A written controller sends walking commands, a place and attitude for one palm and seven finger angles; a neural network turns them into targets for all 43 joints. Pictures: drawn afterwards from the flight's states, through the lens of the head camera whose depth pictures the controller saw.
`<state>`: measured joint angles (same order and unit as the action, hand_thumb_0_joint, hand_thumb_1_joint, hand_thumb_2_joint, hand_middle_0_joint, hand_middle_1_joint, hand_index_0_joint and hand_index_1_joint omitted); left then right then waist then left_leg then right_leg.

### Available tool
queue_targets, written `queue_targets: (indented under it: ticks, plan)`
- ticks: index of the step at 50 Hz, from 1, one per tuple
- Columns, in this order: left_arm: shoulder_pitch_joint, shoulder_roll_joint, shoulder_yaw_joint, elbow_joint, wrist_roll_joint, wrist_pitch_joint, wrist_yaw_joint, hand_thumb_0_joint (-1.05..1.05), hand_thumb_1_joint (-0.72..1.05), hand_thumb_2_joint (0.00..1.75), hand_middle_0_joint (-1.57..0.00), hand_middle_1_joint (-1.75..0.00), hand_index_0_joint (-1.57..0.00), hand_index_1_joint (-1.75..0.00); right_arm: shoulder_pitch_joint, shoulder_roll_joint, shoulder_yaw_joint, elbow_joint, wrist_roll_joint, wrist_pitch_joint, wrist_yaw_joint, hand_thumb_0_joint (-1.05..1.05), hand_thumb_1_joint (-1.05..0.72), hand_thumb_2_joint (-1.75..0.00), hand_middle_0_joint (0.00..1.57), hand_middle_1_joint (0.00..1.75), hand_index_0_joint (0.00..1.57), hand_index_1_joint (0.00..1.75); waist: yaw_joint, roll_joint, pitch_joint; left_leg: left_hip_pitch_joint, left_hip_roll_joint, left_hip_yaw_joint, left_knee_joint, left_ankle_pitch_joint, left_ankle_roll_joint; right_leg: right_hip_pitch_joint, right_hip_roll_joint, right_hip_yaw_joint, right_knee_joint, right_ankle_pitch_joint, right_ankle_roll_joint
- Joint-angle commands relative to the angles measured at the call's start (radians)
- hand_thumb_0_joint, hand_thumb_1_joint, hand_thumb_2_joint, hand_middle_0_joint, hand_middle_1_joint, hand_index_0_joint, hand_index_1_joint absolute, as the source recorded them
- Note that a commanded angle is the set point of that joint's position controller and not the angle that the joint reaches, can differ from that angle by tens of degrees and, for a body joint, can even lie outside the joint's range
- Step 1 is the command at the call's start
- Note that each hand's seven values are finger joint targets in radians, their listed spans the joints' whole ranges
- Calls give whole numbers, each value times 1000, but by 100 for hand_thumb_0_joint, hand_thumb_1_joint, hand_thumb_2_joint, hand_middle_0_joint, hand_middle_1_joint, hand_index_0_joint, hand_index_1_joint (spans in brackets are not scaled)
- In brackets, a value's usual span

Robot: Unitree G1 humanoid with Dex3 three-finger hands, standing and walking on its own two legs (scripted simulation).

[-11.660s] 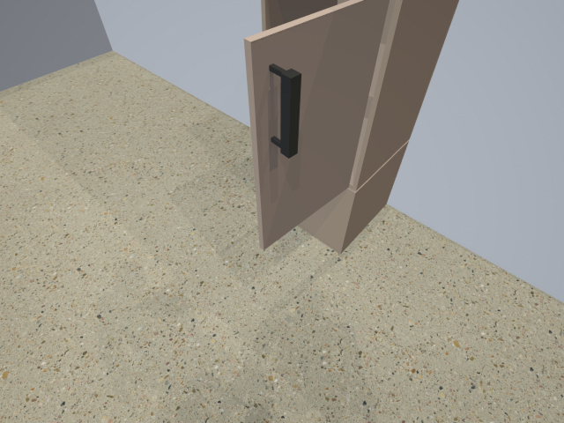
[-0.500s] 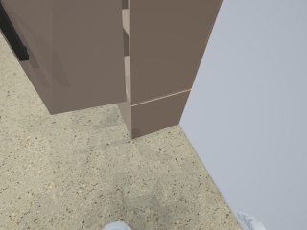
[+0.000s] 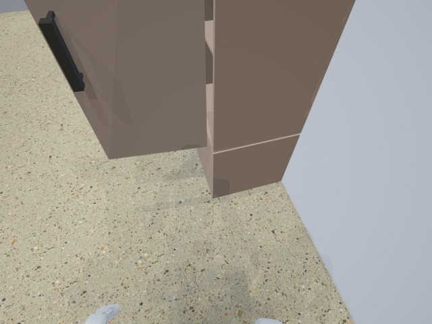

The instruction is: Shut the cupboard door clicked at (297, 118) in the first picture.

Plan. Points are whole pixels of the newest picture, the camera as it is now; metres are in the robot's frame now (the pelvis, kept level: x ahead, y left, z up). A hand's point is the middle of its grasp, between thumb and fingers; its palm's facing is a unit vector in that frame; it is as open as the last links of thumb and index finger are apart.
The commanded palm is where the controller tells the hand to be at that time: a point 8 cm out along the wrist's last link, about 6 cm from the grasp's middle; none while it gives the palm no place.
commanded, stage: turn to face it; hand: left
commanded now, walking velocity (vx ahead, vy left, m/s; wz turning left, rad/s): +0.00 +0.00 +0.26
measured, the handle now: (65, 53) +0.67 +0.38 +0.11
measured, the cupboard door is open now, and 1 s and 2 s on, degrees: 84 84 84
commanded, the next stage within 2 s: take the last steps up to it in 0.12 s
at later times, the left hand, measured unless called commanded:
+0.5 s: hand out of the picture -0.05 +0.14 -0.16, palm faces +0.27 -0.93 -0.24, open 7.3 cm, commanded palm none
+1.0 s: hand (109, 304) +0.18 +0.24 -0.17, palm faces +0.15 -0.96 -0.22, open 7.3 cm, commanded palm none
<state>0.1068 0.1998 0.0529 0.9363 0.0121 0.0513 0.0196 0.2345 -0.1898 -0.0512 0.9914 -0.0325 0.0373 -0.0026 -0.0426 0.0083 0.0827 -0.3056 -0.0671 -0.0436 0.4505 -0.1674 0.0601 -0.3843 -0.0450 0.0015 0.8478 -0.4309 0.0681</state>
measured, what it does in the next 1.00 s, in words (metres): walks ahead: right foot, then left foot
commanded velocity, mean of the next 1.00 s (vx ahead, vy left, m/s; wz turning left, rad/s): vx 0.21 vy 0.01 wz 0.04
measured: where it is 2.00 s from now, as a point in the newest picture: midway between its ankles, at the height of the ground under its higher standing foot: outside the picture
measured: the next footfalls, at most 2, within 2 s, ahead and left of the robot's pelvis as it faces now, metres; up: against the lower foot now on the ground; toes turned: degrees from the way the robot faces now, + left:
right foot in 0.08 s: +0.01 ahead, -0.14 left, +0.00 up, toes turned +1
left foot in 0.64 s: +0.05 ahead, +0.12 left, +0.00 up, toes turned +17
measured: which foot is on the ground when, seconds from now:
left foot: down 0.00-0.10, up 0.12-0.62, down 0.64-1.00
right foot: up 0.00-0.06, down 0.08-0.64, up 0.66-1.00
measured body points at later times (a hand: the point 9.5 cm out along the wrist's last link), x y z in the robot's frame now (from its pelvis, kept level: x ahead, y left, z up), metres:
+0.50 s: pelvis +0.01 -0.04 +0.01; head +0.03 -0.05 +0.46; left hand -0.06 +0.19 -0.14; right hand +0.13 -0.27 -0.15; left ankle -0.03 +0.11 -0.69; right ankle -0.03 -0.14 -0.74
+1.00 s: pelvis +0.13 +0.03 -0.01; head +0.16 +0.03 +0.44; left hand +0.17 +0.29 -0.15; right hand +0.11 -0.21 -0.16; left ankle +0.01 +0.11 -0.74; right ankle +0.22 -0.07 -0.72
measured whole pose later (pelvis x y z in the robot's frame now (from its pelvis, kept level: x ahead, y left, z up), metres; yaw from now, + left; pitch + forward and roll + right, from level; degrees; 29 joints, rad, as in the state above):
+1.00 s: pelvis +0.13 +0.03 -0.01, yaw +8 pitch +0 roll +2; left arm 0.14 0.20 0.06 1.03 0.02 -0.01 -0.01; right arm 0.36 -0.17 -0.03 1.13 -0.04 -0.05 -0.03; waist -0.02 -0.02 0.08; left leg 0.02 -0.02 0.16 0.34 -0.35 0.02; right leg -0.48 -0.09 -0.09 0.75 -0.24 -0.02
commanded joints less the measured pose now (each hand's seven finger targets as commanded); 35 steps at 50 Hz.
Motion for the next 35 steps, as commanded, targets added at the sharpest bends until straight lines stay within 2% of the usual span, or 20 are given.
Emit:
queue_targets:
  ticks: [1,3,4,5,6,7,8,10,11,15,19,26,27,29,30,31,32,33,34,35]
  plan:
    - [71,67,14,-51,-7,-29,13,0,90,90,-20,-30,-20,-30,3,-189,-49,-59,5,-10,-14,0,-90,-90,20,30,20,30,33,131,-141,62,259,-316,-103,163,95,134,37,-15,-204,59,-27]
    - [135,93,22,-33,-7,-45,20,0,90,90,-20,-30,-20,-30,-15,-158,-46,-63,17,-10,-9,0,-90,-90,20,30,20,30,68,74,-151,-67,198,-272,-30,89,33,346,-1,9,-465,214,-36]
    - [157,153,33,-27,4,-54,27,0,90,90,-20,-30,-20,-30,-6,-110,-39,-68,27,-12,-3,0,-90,-90,20,30,20,30,73,-95,-160,-210,105,-162,96,-81,-31,459,-167,174,-561,175,-84]
    - [148,214,43,-36,13,-56,28,0,90,90,-20,-30,-20,-30,-27,-85,-35,-88,25,-9,-2,0,-90,-90,20,30,20,30,79,-298,-102,-275,-9,7,305,-341,-93,368,-382,362,-611,233,-197]
    - [111,201,30,-52,8,-54,27,0,90,90,-20,-30,-20,-30,-30,-129,-49,-79,14,2,3,0,-90,-90,20,30,20,30,70,-183,-76,-220,25,-19,491,-389,-88,210,-418,308,-616,263,-245]
    - [45,147,27,-61,5,-56,33,0,90,90,-20,-30,-20,-30,-13,-119,-56,-63,9,17,4,0,-90,-90,20,30,20,30,29,-192,-52,-244,47,-30,580,-343,-93,211,-349,216,-604,360,-233]
    - [29,126,18,-60,3,-60,28,0,90,90,-20,-30,-20,-30,-6,-117,-54,-32,8,23,5,0,-90,-90,20,30,20,30,19,-167,-32,-241,52,-12,650,-294,-105,220,-284,163,-573,461,-211]
    - [53,107,12,-51,-2,-72,20,0,90,90,-20,-30,-20,-30,12,-101,-48,-18,13,24,9,0,-90,-90,20,30,20,30,13,-155,-29,-255,69,6,701,-224,-120,251,-240,57,-539,588,-182]
    - [72,101,10,-41,-2,-76,20,0,90,90,-20,-30,-20,-30,11,-96,-45,-14,15,23,7,0,-90,-90,20,30,20,30,17,-157,-44,-248,75,8,687,-212,-124,273,-234,42,-530,621,-180]
    - [201,96,14,12,4,-95,13,0,90,90,-20,-30,-20,-30,-49,-76,-36,-14,6,9,12,0,-90,-90,20,30,20,30,69,-148,-46,-289,97,33,591,-191,-131,386,-258,62,-561,517,-171]
    - [286,105,14,66,13,-107,6,0,90,90,-20,-30,-20,-30,-116,-73,-28,-24,7,-9,18,0,-90,-90,20,30,20,30,103,-171,-23,-293,117,61,465,-222,-123,431,-292,97,-596,428,-196]
    - [325,122,10,140,22,-110,-7,0,90,90,-20,-30,-20,-30,-173,-49,-10,-32,12,-35,32,0,-90,-90,20,30,20,30,105,-207,36,-143,97,128,230,-220,-87,311,-294,69,-639,236,-209]
    - [327,122,9,150,22,-109,-8,0,90,90,-20,-30,-20,-30,-170,-41,-8,-32,13,-40,32,0,-90,-90,20,30,20,30,98,-190,27,-77,85,144,171,-206,-82,277,-287,61,-623,216,-202]
    - [287,124,11,155,13,-108,-11,0,90,90,-20,-30,-20,-30,-70,-42,-3,7,12,-56,25,0,-90,-90,20,30,20,30,41,-159,-1,134,50,189,10,-99,-74,180,-236,-6,-549,213,-167]
    - [271,104,8,155,7,-108,-14,0,90,90,-20,-30,-20,-30,9,-72,-8,36,13,-69,15,0,-90,-90,20,30,20,30,3,-73,-38,300,58,179,-65,-84,-65,100,-192,-47,-436,253,-140]
    - [274,59,-3,142,0,-107,-20,0,90,90,-20,-30,-20,-30,127,-154,-29,65,8,-79,2,0,-90,-90,20,30,20,30,-49,108,-114,478,221,-22,-93,-110,-12,-35,-101,-122,-205,181,-98]
    - [239,18,-15,108,-2,-111,-23,0,90,90,-20,-30,-20,-30,226,-229,-48,78,6,-78,-9,0,-90,-90,20,30,20,30,-81,298,-153,553,418,-274,-170,-64,74,-209,-21,-157,55,-108,-65]
    - [188,27,-11,85,4,-107,-16,0,90,90,-20,-30,-20,-30,243,-238,-46,81,4,-67,-20,0,-90,-90,20,30,20,30,-87,208,-105,478,482,-286,-194,4,131,-257,-40,-76,214,-137,-84]
    - [179,36,-4,91,11,-103,-17,0,90,90,-20,-30,-20,-30,185,-187,-30,72,5,-70,-23,0,-90,-90,20,30,20,30,-54,118,-60,396,444,-224,-204,5,133,-267,-66,-46,274,-79,-89]
    - [178,25,-2,108,11,-97,-22,0,90,90,-20,-30,-20,-30,128,-148,-18,55,7,-79,-26,0,-90,-90,20,30,20,30,-24,143,-22,324,412,-173,-220,51,120,-263,-88,-25,300,-9,-82]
